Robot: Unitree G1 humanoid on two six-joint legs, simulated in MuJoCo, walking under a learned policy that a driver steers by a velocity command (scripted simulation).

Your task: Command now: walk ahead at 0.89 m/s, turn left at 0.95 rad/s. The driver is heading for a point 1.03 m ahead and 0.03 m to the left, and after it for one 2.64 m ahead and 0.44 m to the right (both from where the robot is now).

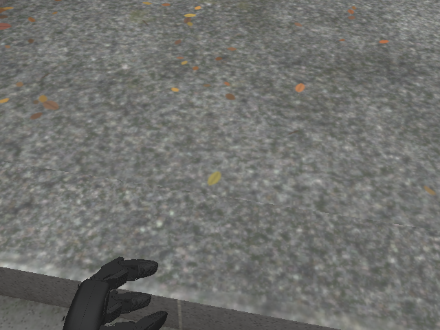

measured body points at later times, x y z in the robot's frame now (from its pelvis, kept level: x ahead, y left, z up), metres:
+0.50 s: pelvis +0.39 -0.03 +0.16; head +0.41 -0.03 +0.61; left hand +0.20 +0.14 +0.03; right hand +0.76 -0.03 +0.19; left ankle +0.44 +0.12 -0.30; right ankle +0.30 -0.18 -0.56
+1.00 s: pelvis +0.69 +0.09 +0.35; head +0.72 +0.10 +0.80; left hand +0.84 +0.39 +0.27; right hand +0.81 -0.17 +0.23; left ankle +0.64 +0.16 -0.40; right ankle +0.88 +0.02 -0.32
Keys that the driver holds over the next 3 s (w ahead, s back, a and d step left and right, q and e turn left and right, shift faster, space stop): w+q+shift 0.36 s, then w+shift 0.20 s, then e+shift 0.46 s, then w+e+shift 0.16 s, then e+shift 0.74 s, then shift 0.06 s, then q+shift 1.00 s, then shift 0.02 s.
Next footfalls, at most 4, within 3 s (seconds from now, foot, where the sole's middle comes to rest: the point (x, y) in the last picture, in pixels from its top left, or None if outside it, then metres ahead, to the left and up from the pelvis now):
0.20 right None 0.34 -0.18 -0.60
0.64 left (129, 244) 0.67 0.17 -0.43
1.16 right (180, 175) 0.90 0.03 -0.43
1.64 left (146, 120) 1.17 0.13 -0.43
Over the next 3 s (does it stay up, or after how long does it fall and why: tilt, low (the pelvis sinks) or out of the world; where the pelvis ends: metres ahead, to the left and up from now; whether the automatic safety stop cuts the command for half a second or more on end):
stays up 1.03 0.09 0.34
